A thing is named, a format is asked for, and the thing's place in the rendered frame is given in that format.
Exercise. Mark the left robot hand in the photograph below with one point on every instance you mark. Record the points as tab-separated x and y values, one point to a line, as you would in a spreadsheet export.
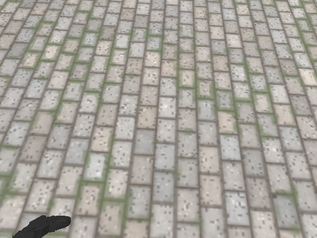
43	225

